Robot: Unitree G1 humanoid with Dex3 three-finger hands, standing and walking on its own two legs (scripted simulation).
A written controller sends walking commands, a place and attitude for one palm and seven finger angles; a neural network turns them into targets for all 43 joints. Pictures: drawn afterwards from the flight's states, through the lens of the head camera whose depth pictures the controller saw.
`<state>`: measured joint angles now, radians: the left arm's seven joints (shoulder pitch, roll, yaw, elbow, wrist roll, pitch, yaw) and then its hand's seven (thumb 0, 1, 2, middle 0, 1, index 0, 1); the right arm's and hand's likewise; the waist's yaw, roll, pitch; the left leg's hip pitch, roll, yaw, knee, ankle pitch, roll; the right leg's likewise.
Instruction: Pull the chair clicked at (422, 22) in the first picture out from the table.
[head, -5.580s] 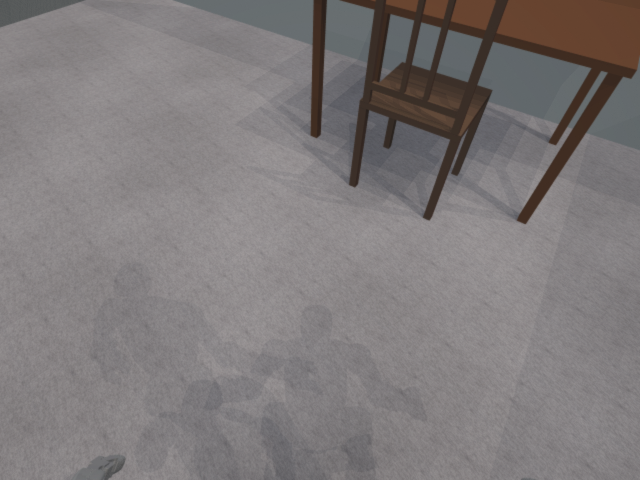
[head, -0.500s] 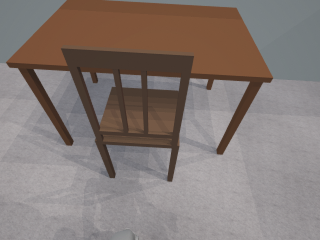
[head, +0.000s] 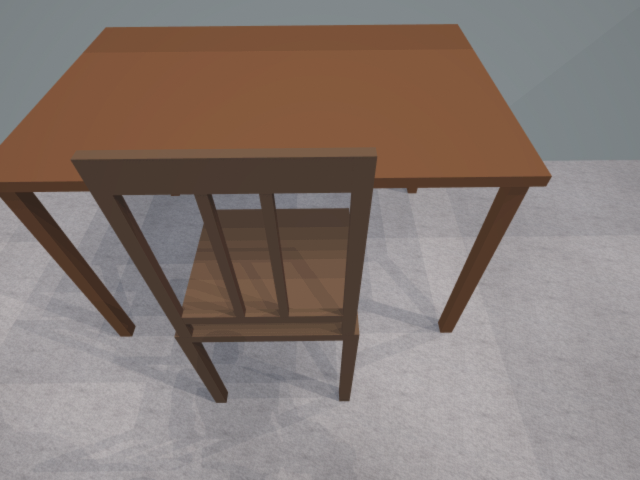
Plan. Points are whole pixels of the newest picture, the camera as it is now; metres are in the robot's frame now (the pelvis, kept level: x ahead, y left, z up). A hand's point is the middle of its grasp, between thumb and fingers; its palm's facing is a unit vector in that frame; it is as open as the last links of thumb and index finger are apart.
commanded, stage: come to a stop and stand still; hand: left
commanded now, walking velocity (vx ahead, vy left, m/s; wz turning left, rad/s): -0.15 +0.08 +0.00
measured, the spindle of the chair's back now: (225, 263) +0.46 +0.19 -0.06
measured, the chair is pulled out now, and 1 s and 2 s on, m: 0.00 0.00 0.00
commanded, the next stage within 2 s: look again from close up in 0.64 s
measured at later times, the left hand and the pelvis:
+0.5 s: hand out of the picture +0.03 +0.22 -0.17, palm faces +0.01 -0.97 -0.24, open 7.4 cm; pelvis -0.02 +0.03 +0.00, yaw +1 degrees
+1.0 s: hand out of the picture +0.00 +0.20 -0.17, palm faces +0.02 -0.98 -0.20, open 7.3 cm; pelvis +0.00 +0.03 +0.01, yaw +1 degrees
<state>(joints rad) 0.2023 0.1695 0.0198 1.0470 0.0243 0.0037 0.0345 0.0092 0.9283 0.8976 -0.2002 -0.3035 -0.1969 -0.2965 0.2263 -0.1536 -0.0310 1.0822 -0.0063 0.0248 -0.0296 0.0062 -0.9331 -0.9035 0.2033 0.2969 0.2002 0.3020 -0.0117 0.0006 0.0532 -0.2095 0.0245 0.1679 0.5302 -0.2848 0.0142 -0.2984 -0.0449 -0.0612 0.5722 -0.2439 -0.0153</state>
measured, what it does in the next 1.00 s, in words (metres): stands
